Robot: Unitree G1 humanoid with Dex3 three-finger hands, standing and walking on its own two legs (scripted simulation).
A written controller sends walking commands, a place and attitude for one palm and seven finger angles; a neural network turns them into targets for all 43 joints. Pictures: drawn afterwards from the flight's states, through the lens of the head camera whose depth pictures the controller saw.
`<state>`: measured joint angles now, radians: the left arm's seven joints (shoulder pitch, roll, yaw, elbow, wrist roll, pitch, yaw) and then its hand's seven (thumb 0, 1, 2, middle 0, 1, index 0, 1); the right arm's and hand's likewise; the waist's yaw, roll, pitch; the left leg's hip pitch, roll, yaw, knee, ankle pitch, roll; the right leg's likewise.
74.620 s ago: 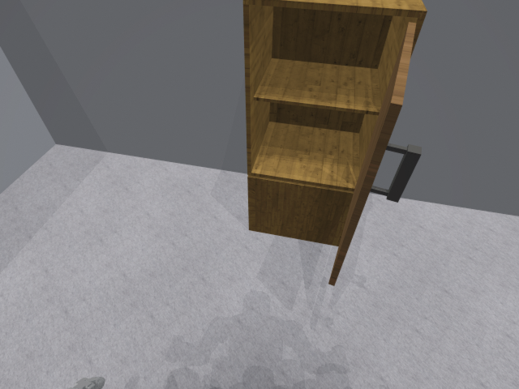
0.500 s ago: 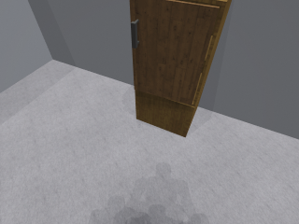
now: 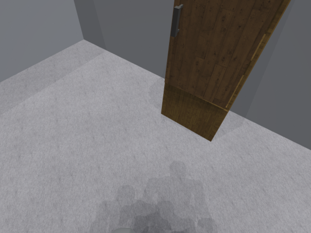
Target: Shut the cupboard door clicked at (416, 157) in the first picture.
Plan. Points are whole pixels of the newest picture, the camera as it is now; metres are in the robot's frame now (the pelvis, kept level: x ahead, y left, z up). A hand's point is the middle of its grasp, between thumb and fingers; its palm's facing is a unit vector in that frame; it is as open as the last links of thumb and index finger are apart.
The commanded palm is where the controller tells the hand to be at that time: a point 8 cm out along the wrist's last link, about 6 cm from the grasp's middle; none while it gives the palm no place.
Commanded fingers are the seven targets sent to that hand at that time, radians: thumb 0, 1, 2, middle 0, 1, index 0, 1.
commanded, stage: walk to a spot facing it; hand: left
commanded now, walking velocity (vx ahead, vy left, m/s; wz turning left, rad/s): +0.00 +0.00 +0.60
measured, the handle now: (177, 20) +0.99 -0.08 +0.07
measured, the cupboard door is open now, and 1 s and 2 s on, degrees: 4 4 4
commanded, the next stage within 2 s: turn to face it in 1.14 s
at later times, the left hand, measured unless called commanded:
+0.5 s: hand out of the picture +0.10 +0.22 -0.13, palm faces +0.22 -0.94 -0.25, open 7.4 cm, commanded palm none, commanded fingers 0.00 0.90 0.90 -0.20 -0.30 -0.20 -0.30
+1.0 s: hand out of the picture +0.03 +0.10 -0.15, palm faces +0.64 -0.73 -0.22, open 7.4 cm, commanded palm none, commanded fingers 0.00 0.90 0.90 -0.20 -0.30 -0.20 -0.30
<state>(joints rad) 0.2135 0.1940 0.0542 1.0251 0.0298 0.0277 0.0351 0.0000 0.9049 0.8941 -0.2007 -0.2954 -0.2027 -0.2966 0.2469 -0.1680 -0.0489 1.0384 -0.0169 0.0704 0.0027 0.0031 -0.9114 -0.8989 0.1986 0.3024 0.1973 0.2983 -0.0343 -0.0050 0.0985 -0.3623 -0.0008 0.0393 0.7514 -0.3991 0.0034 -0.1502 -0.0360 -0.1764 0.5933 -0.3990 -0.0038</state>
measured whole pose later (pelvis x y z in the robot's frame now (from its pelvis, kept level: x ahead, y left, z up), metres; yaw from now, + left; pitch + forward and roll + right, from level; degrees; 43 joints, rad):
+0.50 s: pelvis +0.04 -0.01 +0.02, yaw +16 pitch +3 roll -2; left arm 0.14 0.26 0.07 0.91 0.04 0.02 -0.02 0.00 0.91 0.89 -0.20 -0.29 -0.20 -0.30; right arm 0.32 -0.21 -0.06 0.98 -0.03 0.02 0.00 0.00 -0.91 -0.90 0.20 0.30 0.20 0.30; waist -0.06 0.02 0.04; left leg -0.27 -0.09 -0.19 0.41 -0.18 0.06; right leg -0.45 -0.02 0.01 0.78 -0.34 0.06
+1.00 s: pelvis +0.17 -0.01 +0.01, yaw +38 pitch +0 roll +1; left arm 0.40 0.14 0.04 0.98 0.03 -0.02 0.03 0.00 0.90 0.89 -0.20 -0.30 -0.20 -0.30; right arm 0.08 -0.23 -0.06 0.90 -0.03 0.07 0.04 0.00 -0.92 -0.90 0.19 0.30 0.19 0.30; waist 0.02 0.00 0.12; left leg -0.53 0.02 0.09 0.85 -0.30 -0.01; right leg -0.06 -0.09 -0.29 0.47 -0.40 0.00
